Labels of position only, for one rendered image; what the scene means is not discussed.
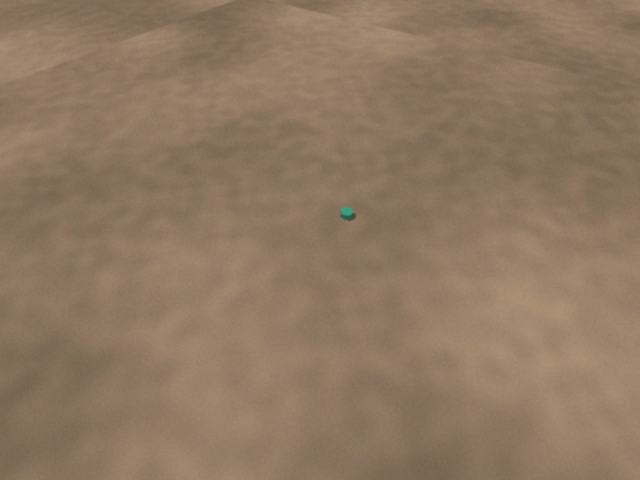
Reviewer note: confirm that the tin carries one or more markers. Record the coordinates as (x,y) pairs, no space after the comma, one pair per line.
(346,213)

